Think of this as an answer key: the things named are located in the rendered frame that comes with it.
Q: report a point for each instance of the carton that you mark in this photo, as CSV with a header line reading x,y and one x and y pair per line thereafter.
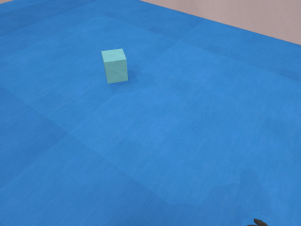
x,y
115,65

